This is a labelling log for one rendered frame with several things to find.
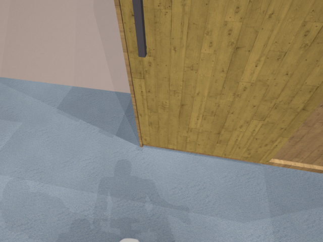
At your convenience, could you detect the handle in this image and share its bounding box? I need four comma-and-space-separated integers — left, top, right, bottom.
132, 0, 147, 57

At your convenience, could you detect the wardrobe door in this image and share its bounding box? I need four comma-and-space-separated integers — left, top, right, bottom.
120, 0, 323, 163
273, 101, 323, 166

